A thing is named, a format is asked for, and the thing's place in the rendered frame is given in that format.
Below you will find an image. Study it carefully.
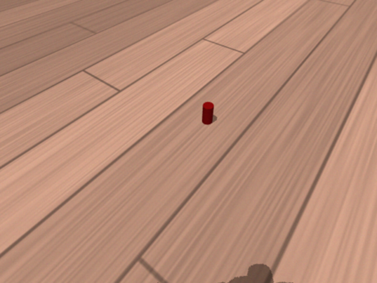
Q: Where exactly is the can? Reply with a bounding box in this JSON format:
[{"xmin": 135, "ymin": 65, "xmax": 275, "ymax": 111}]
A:
[{"xmin": 202, "ymin": 102, "xmax": 214, "ymax": 125}]

